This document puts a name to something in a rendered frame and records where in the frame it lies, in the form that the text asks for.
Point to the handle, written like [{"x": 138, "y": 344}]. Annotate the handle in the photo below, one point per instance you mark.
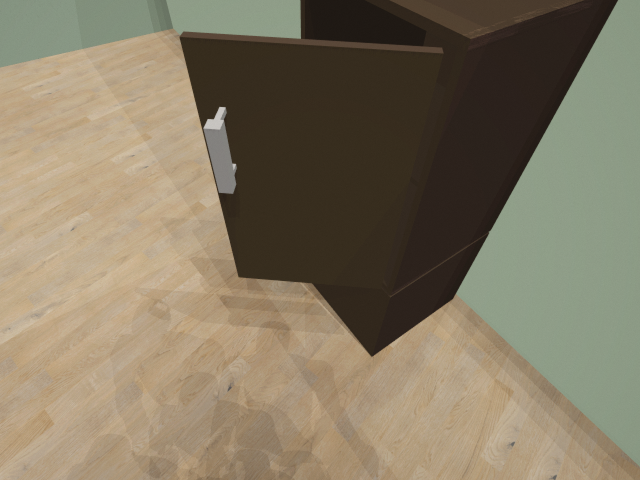
[{"x": 217, "y": 142}]

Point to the cupboard door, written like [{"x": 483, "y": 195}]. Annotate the cupboard door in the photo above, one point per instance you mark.
[{"x": 324, "y": 135}]

